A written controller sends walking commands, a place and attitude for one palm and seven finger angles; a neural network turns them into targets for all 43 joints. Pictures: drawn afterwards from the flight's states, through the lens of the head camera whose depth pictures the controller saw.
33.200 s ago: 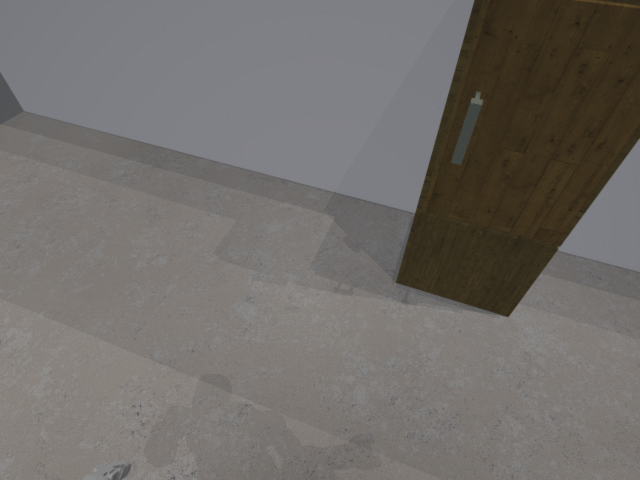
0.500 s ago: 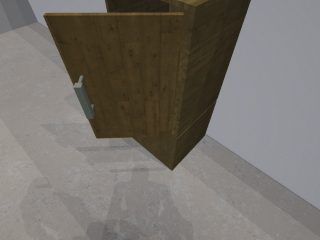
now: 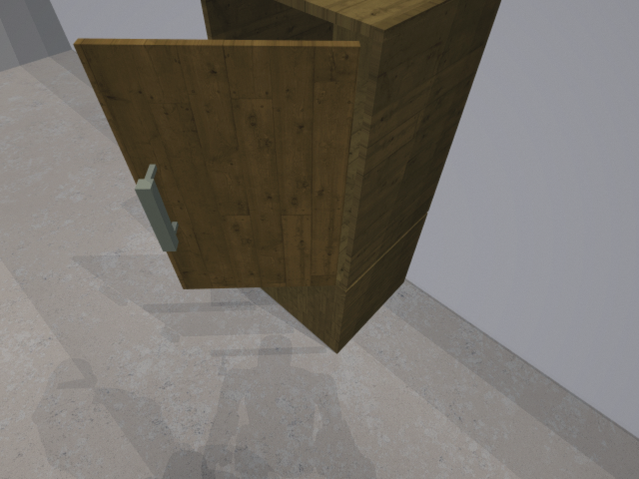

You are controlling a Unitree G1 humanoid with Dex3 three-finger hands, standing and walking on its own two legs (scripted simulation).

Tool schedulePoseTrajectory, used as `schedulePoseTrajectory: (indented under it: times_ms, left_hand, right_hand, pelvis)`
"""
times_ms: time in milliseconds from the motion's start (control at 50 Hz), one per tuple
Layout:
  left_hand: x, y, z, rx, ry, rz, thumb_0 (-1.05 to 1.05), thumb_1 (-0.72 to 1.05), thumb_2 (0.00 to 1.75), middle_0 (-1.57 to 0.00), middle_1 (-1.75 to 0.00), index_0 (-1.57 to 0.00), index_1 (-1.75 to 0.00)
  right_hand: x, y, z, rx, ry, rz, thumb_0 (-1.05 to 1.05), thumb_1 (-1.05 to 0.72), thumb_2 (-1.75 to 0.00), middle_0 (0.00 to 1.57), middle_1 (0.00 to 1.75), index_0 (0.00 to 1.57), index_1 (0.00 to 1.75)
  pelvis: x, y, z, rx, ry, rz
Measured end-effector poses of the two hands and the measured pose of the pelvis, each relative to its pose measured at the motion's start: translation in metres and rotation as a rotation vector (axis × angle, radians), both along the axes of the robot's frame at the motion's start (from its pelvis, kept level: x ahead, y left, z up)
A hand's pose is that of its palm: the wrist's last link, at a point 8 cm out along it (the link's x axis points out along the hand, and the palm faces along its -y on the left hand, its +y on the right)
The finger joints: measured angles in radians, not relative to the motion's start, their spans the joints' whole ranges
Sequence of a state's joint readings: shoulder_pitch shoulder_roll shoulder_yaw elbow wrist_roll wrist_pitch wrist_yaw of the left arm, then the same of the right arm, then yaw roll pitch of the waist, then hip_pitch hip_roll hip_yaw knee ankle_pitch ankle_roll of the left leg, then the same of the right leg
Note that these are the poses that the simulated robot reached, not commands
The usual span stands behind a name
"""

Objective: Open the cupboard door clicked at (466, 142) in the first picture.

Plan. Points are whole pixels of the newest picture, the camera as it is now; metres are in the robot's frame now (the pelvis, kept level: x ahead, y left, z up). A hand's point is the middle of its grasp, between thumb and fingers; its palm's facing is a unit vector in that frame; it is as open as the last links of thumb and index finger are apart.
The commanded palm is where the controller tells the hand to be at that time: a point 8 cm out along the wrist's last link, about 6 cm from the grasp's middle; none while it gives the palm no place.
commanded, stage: come to a stop and stand still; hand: left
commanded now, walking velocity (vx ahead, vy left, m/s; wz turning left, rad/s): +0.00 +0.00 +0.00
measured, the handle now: (161, 209) +0.55 +0.32 -0.04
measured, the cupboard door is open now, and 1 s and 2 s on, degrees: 45 45 45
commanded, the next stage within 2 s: look again from close up in 0.84 s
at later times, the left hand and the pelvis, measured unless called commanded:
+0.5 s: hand out of the picture -0.01 +0.18 -0.18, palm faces +0.04 -0.99 -0.16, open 7.3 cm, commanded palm none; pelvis -0.01 +0.02 +0.00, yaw +0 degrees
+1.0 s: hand out of the picture -0.02 +0.20 -0.18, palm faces +0.01 -0.98 -0.18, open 7.3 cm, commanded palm none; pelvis -0.02 +0.03 +0.00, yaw -1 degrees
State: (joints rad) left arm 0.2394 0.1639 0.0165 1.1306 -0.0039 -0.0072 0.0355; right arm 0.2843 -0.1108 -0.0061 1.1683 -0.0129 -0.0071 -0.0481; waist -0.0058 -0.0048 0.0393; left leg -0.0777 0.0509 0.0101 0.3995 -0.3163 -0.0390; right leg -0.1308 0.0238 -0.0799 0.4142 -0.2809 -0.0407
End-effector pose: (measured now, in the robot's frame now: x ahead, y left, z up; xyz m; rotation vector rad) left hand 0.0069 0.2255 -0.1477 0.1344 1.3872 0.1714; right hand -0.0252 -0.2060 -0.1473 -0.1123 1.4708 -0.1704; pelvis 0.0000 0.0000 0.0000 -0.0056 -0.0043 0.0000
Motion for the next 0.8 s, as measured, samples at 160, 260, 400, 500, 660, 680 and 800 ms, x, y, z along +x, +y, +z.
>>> schedulePoseTrajectory:
  times_ms: [160, 260, 400, 500, 660, 680, 800]
  left_hand:
    - [-0.005, 0.003, -0.001, -0.009, 0.010, 0.006, 0.01, 0.93, 0.90, -0.20, -0.30, -0.20, -0.30]
    - [-0.012, 0.005, -0.002, -0.019, 0.023, 0.008, 0.01, 0.93, 0.90, -0.20, -0.30, -0.20, -0.30]
    - [-0.021, 0.007, -0.003, -0.032, 0.042, 0.008, 0.01, 0.93, 0.90, -0.20, -0.30, -0.20, -0.30]
    - [-0.026, 0.008, -0.004, -0.039, 0.052, 0.008, 0.00, 0.92, 0.90, -0.20, -0.30, -0.20, -0.30]
    - [-0.029, 0.012, -0.004, -0.042, 0.057, 0.003, 0.00, 0.92, 0.90, -0.20, -0.30, -0.20, -0.30]
    - [-0.030, 0.012, -0.004, -0.042, 0.057, 0.003, 0.00, 0.92, 0.90, -0.20, -0.30, -0.20, -0.30]
    - [-0.030, 0.015, -0.004, -0.040, 0.056, 0.002, 0.01, 0.92, 0.90, -0.20, -0.30, -0.20, -0.30]
  right_hand:
    - [0.008, 0.002, 0.002, -0.015, -0.022, 0.008, 0.00, -0.91, -0.90, 0.20, 0.29, 0.20, 0.30]
    - [0.008, 0.004, 0.004, -0.023, -0.028, 0.013, 0.00, -0.91, -0.90, 0.20, 0.29, 0.20, 0.30]
    - [0.003, 0.010, 0.005, -0.025, -0.022, 0.015, 0.00, -0.91, -0.90, 0.20, 0.29, 0.20, 0.30]
    - [-0.002, 0.015, 0.006, -0.022, -0.015, 0.012, 0.00, -0.91, -0.90, 0.20, 0.29, 0.20, 0.30]
    - [-0.011, 0.023, 0.006, -0.017, -0.005, 0.003, 0.00, -0.91, -0.90, 0.20, 0.29, 0.20, 0.30]
    - [-0.012, 0.023, 0.006, -0.016, -0.004, 0.003, 0.00, -0.90, -0.90, 0.20, 0.29, 0.20, 0.30]
    - [-0.016, 0.027, 0.006, -0.014, -0.001, -0.001, 0.00, -0.90, -0.90, 0.20, 0.29, 0.20, 0.30]
  pelvis:
    - [0.001, 0.006, 0.000, -0.001, -0.004, -0.002]
    - [0.000, 0.010, 0.001, -0.001, -0.007, -0.003]
    - [-0.004, 0.016, 0.001, -0.002, -0.010, -0.005]
    - [-0.006, 0.020, 0.002, -0.002, -0.011, -0.006]
    - [-0.009, 0.025, 0.002, -0.001, -0.013, -0.009]
    - [-0.009, 0.025, 0.002, -0.001, -0.013, -0.009]
    - [-0.011, 0.028, 0.002, -0.001, -0.014, -0.009]
